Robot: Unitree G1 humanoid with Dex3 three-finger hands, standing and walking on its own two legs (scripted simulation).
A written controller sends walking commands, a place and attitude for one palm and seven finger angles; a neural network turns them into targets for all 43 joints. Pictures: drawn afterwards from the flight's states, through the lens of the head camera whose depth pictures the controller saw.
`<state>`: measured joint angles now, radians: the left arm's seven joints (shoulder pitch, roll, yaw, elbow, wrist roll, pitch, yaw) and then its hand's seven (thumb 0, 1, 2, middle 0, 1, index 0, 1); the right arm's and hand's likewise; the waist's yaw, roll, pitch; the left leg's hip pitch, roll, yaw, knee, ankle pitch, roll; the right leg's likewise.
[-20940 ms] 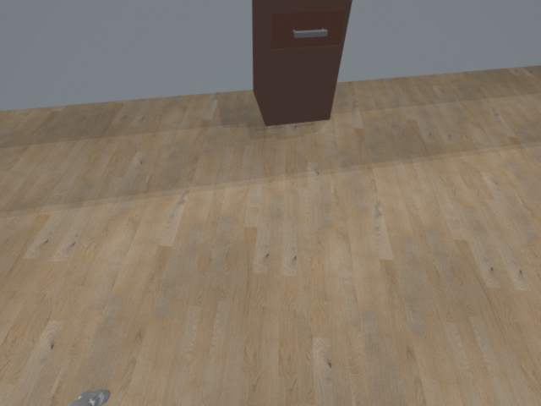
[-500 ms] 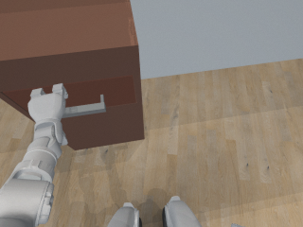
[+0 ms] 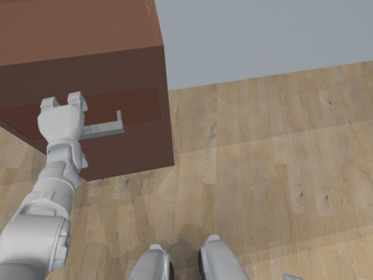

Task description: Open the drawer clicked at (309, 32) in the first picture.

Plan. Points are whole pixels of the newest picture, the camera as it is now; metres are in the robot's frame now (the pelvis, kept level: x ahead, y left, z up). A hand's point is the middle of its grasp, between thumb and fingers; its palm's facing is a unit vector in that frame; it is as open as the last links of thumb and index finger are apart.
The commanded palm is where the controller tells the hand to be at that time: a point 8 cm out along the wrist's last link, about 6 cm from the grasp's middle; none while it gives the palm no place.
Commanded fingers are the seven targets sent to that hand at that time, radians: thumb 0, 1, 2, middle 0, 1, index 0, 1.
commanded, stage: move the hooked fingers above the handle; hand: left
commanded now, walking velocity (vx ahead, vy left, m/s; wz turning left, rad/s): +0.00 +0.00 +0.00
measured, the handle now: (90, 125) +0.50 +0.24 -0.11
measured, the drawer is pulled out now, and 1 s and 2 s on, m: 0.00 0.00 0.00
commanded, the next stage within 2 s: lower the fingers behind the handle in 0.82 s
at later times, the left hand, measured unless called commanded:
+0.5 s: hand (67, 132) +0.45 +0.26 -0.05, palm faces +0.04 +0.02 -1.00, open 13.7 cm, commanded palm +0.43 +0.24 +0.01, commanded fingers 0.00 -0.50 0.30 -0.30 -1.20 -0.30 -1.20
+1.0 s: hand (63, 147) +0.42 +0.28 -0.07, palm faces -0.11 -0.01 -0.99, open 13.8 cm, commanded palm +0.42 +0.25 +0.00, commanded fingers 0.00 -0.50 0.30 -0.30 -1.20 -0.30 -1.20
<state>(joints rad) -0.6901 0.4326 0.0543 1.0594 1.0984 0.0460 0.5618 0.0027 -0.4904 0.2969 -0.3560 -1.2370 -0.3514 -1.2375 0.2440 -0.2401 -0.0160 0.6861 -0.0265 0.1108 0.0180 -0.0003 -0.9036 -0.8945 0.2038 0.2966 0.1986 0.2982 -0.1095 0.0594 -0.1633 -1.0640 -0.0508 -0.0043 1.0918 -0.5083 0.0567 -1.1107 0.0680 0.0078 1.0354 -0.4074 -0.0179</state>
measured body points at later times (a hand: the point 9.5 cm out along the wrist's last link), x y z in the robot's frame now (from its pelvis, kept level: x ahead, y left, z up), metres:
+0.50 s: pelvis +0.00 +0.00 -0.01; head +0.15 +0.01 +0.41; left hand +0.44 +0.26 +0.01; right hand +0.06 -0.27 -0.15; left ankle -0.01 +0.08 -0.65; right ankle +0.03 -0.11 -0.65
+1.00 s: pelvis +0.00 +0.00 +0.00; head +0.15 +0.00 +0.42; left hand +0.42 +0.27 -0.01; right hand +0.06 -0.28 -0.14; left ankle -0.01 +0.08 -0.65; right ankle +0.03 -0.11 -0.65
